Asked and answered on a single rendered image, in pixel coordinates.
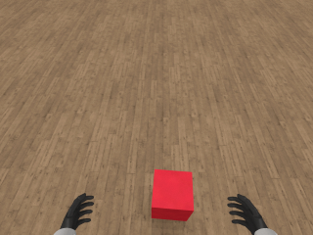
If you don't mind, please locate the carton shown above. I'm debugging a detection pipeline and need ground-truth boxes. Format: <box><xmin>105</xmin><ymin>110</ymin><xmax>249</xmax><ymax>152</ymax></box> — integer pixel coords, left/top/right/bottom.
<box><xmin>151</xmin><ymin>169</ymin><xmax>194</xmax><ymax>221</ymax></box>

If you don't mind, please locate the robot right hand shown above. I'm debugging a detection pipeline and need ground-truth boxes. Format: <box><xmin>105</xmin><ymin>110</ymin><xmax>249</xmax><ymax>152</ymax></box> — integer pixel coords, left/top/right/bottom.
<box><xmin>227</xmin><ymin>194</ymin><xmax>268</xmax><ymax>235</ymax></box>

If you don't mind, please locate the robot left hand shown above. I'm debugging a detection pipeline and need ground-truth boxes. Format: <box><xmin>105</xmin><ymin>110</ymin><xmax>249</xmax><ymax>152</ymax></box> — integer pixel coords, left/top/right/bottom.
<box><xmin>60</xmin><ymin>193</ymin><xmax>94</xmax><ymax>230</ymax></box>

